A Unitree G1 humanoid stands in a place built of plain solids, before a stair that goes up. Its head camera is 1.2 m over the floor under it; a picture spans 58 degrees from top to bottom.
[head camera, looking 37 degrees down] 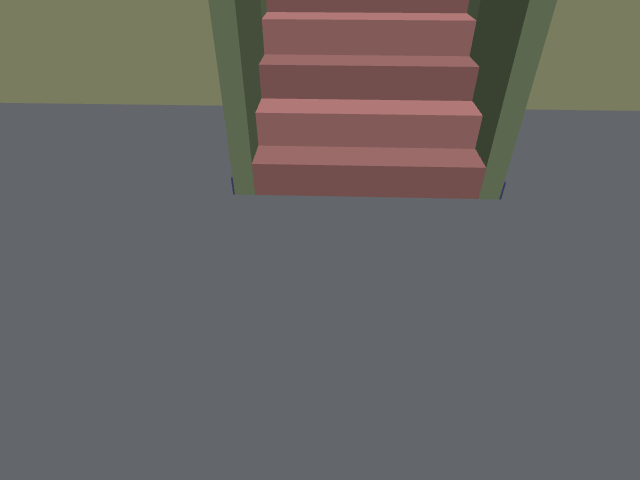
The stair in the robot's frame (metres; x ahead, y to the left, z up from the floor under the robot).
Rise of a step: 0.18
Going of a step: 0.22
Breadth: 1.20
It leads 2 degrees to the right of straight ahead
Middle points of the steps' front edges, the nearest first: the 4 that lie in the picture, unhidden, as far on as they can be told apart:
1.97 -0.24 0.18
2.19 -0.25 0.37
2.41 -0.26 0.55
2.64 -0.27 0.73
